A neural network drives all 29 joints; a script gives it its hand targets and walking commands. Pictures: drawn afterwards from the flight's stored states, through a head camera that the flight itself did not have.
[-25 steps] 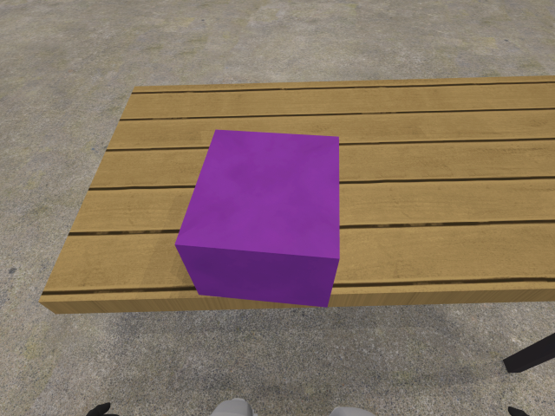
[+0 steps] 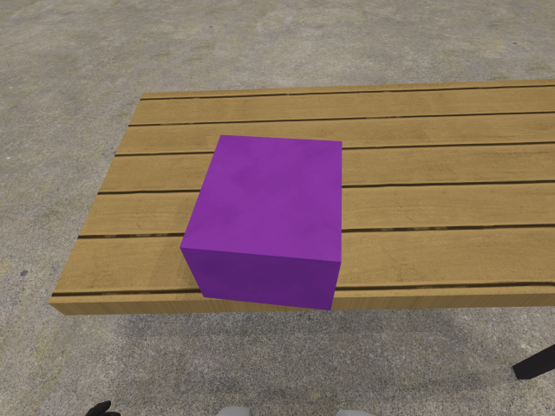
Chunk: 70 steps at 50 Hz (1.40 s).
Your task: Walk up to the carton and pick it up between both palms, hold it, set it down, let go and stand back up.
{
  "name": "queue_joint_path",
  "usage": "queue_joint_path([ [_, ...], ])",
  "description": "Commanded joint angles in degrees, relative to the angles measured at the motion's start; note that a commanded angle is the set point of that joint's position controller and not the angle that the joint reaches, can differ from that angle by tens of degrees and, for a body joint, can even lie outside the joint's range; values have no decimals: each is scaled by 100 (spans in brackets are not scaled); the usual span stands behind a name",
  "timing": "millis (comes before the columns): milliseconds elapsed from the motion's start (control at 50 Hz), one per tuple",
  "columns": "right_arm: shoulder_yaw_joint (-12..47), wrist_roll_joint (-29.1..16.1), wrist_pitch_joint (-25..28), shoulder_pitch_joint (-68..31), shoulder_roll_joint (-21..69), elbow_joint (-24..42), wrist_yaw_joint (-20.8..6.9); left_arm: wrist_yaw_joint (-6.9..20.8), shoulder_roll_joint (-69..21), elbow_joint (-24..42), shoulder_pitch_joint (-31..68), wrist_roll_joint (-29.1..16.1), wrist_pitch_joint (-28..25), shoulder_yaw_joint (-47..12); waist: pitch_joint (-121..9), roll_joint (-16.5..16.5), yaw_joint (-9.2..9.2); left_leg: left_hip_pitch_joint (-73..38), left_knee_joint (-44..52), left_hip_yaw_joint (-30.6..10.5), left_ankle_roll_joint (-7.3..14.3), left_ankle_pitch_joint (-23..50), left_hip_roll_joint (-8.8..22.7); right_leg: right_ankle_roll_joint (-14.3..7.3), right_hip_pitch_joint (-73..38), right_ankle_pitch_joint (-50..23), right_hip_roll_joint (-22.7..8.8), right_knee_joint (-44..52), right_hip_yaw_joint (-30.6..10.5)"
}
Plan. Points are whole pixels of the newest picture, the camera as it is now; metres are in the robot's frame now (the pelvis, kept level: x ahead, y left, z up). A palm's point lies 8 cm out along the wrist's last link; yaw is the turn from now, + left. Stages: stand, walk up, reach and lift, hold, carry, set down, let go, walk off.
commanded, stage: walk up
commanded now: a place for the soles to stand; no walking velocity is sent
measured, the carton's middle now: (273, 218) +0.40 +0.04 +0.05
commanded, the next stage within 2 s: none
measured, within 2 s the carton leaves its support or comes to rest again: neither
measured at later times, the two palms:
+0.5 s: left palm out of the picture +0.10 +0.33 -0.10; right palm out of the picture +0.08 -0.31 -0.10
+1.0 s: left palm out of the picture +0.09 +0.32 -0.10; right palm out of the picture +0.06 -0.33 -0.10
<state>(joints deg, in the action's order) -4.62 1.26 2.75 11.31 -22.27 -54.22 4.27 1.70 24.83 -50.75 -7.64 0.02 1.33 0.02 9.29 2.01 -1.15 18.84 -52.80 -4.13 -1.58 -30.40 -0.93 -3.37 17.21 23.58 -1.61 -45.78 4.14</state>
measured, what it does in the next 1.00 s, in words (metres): steps on the spot: left foot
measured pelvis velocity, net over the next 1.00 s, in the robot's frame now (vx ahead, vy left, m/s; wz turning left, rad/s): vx -0.01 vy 0.00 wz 0.01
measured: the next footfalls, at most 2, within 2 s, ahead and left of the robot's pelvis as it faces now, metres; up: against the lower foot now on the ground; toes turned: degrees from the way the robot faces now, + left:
left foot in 0.12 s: +0.05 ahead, +0.16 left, +0.00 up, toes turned -3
left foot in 1.30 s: +0.04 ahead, +0.17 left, +0.00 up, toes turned -1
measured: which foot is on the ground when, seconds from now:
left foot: up 0.00-0.10, down 0.12-1.00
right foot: down 0.00-1.00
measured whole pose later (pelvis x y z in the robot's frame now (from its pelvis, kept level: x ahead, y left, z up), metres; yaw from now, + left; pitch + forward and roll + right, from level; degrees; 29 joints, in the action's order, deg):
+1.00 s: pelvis -0.01 +0.00 +0.00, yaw +1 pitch -4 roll +2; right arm -4.6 1.3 4.2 12.3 -22.3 -55.1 3.5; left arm 1.8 25.2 -51.5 -7.2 0.0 2.0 0.0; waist 8.6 3.1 -1.1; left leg 14.9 -41.4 -3.6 -1.8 -22.9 -0.1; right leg -3.1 20.5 21.9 -1.7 -45.8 4.2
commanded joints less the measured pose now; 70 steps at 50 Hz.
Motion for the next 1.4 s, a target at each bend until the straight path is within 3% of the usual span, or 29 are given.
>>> queue_joint_path([
  [0,-197,-143,78,189,-1360,132,-89,-24,1447,292,61,265,-145,598,-498,596,-185,518,230,485,288,156,132,-711,-350,-660,-1457,2516,-1881],
  [60,-205,-107,209,961,-1275,-73,-42,-4,1299,486,517,175,-53,507,-810,528,307,-553,2335,807,402,1271,81,-656,-245,-1809,-1154,1192,-1089],
  [100,-297,46,335,992,-1836,36,35,-32,938,503,298,85,-51,454,-1200,-750,268,-1236,2507,-1823,963,3488,1320,32,614,-1799,-396,-673,-506],
  [120,-241,35,339,656,-2016,185,32,-69,818,504,327,37,18,436,-1042,-1182,158,-1025,2576,-2856,1648,4228,1990,195,1072,1058,4,-596,-681],
  [140,-287,-18,314,468,-2050,220,28,-86,1025,555,532,113,58,471,-1002,-849,225,-787,2550,-3051,1953,4086,2060,195,865,1501,2,-839,-926],
  [240,-211,-54,199,-298,-1778,341,17,5,951,167,64,48,-35,543,-920,-1176,-136,-365,2002,-1664,1278,4076,1332,52,-18,64,-90,823,-623],
  [280,-132,-174,131,-348,-1533,404,-11,-37,1260,129,-144,168,-111,596,-1235,-396,-165,154,1298,-959,831,3132,816,-102,-859,-1534,-585,1463,-1208],
  [320,-58,-210,52,-193,-1197,393,-31,-19,1468,255,180,193,-153,607,-1011,475,-101,462,457,413,469,1049,-92,-849,-688,-520,-1611,2463,-2061],
  [360,-138,-128,36,-153,-1387,269,-19,25,1466,311,350,202,-159,545,-540,418,-136,361,-9,459,391,-455,-93,-1261,-10,-353,-1977,2764,-2507],
  [420,-138,-163,172,655,-1251,-94,-102,-27,1316,273,686,184,-99,519,-617,385,349,-515,1998,608,502,1142,144,-631,145,-1318,-1331,1785,-1384],
  [460,-201,-19,268,612,-1668,32,-60,-13,1054,215,311,79,-107,459,-1036,-408,238,-936,2276,-958,774,3270,842,-10,298,-2159,-573,286,-597],
  [500,-260,-40,257,339,-1989,219,-23,-38,1032,297,213,104,24,499,-970,-650,79,-389,2337,-2171,1666,3665,1834,145,287,420,-38,-127,-509],
  [540,-253,-32,194,-431,-1987,340,-29,25,1029,171,88,141,-4,576,-735,-1020,-207,199,2267,-1921,1515,2799,1615,90,-147,207,-103,444,-650],
  [580,-73,-110,111,-540,-1559,361,-44,13,1250,78,6,179,-110,584,-679,0,-251,592,1383,-579,753,2247,658,-147,-582,-950,-694,1903,-1341],
  [600,-52,-151,65,-529,-1273,383,-52,26,1575,92,-57,182,-152,706,-684,759,-275,798,366,327,495,1365,-58,-458,-620,-620,-1358,2752,-2130],
  [640,-104,-81,23,-274,-1358,263,-53,21,1610,218,282,240,-162,599,-561,577,-179,386,-462,289,434,-538,-120,-1226,285,295,-2046,3192,-2838],
  [740,-165,-132,186,804,-1267,-102,-116,37,1349,336,600,227,-66,571,-615,838,231,-453,1703,866,399,1086,149,-585,91,-580,-1086,1969,-1116],
  [760,-200,-100,214,970,-1402,-159,-88,54,1262,343,553,175,-40,554,-754,848,321,-708,2491,703,427,1337,111,-406,7,-912,-923,1409,-887],
  [800,-336,91,323,927,-1928,42,-30,39,839,486,292,132,-5,487,-1136,-1006,242,-1509,2736,-2119,1039,2828,1490,71,1083,-717,-209,-439,-481],
  [840,-371,30,299,685,-2128,135,10,-15,1031,551,737,210,53,504,-738,-721,354,-968,2872,-3103,2014,3194,2360,189,1485,1390,-162,-928,-914],
  [960,-207,-74,195,-362,-1691,415,-47,61,1170,12,-344,203,-106,674,-1104,-1004,-307,113,1557,-1037,1014,3105,1145,89,-833,-835,-62,994,-584],
  [1000,-4,-190,36,-262,-1037,483,-44,8,1738,139,-417,255,-189,720,-885,874,-366,1342,-105,408,358,-78,-309,-367,-1184,-216,-1672,3136,-2824],
  [1040,-178,-143,-20,44,-1458,325,-3,-2,1808,188,6,275,-170,711,-378,432,-207,1085,-762,217,412,-828,-118,-846,-373,576,-2006,3344,-3055],
  [1140,-197,-150,89,387,-1406,162,-112,56,1501,310,273,231,-120,655,-283,866,-185,494,-134,567,270,5,292,-953,-1,393,-1366,2935,-1797],
  [1240,-196,-102,190,977,-1267,-5,-54,30,1337,435,248,163,-61,594,-927,670,130,-318,1711,893,320,1018,119,-843,-524,-2045,-1098,1529,-1143],
  [1260,-186,-74,266,1242,-1252,-123,-42,23,1145,422,389,125,-28,540,-1155,515,348,-890,2688,762,354,1644,98,-615,-413,-2416,-916,844,-949],
  [1300,-289,136,366,932,-1873,107,15,8,646,584,245,69,0,409,-1170,-1199,152,-1485,2976,-2606,1075,2527,1758,97,1093,-253,-90,-556,-513],
  [1340,-351,8,317,543,-2126,248,-16,-54,1069,530,554,144,59,539,-830,-935,243,-963,2910,-2983,1909,2887,2167,190,1335,1215,-102,-1052,-977],
  [1380,-285,-11,295,433,-1928,298,8,-13,1030,434,533,126,-12,494,-728,-1117,143,-1061,2569,-2235,1683,4022,1873,137,1229,887,-161,-527,-908],
])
